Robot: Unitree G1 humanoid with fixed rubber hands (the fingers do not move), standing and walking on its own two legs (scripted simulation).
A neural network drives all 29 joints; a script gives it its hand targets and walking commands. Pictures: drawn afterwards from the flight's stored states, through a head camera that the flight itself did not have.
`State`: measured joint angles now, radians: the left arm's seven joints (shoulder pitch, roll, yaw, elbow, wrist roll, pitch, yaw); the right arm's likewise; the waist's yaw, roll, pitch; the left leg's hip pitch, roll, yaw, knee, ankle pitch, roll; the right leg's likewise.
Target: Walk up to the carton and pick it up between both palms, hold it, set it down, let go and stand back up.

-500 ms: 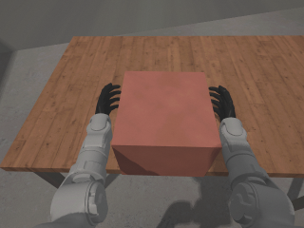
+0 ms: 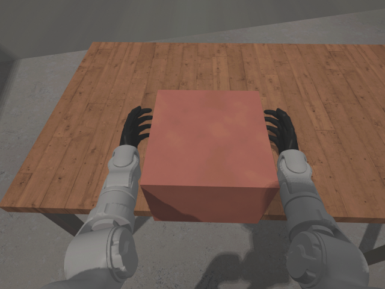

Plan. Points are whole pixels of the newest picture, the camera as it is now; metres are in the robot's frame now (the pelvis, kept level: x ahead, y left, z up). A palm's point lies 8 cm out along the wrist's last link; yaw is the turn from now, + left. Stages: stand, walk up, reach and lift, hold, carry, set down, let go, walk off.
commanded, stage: set down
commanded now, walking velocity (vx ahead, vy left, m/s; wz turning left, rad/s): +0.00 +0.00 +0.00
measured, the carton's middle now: (206, 155) +0.41 +0.01 +0.01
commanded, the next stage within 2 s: none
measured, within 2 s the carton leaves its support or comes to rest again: neither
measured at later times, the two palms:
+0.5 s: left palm (130, 142) +0.40 +0.18 +0.07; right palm (286, 146) +0.41 -0.16 +0.07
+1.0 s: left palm (132, 146) +0.41 +0.18 +0.05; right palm (283, 151) +0.40 -0.15 +0.05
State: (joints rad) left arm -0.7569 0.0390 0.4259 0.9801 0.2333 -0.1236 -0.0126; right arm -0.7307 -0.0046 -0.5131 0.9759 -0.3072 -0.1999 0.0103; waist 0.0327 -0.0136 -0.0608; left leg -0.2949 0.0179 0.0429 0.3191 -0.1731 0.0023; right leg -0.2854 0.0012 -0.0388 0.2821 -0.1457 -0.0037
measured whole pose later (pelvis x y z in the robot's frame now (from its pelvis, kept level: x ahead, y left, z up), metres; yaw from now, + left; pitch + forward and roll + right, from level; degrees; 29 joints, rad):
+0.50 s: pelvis +0.00 +0.00 +0.00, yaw +0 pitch +7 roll +0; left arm -0.74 0.02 0.48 0.92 0.30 -0.10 -0.04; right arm -0.72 0.01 -0.55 0.94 -0.34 -0.21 0.04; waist 0.03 -0.02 -0.02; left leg -0.26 0.02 0.05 0.32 -0.18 0.00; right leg -0.25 0.00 -0.05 0.28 -0.15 0.00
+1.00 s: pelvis +0.00 +0.00 +0.00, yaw -1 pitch +9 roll -1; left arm -0.74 0.05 0.40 0.96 0.26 -0.12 0.04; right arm -0.74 -0.03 -0.43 1.04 -0.23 -0.24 0.01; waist 0.03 -0.02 -0.03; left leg -0.33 0.03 0.08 0.37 -0.20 0.01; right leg -0.31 0.00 -0.03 0.31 -0.16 0.00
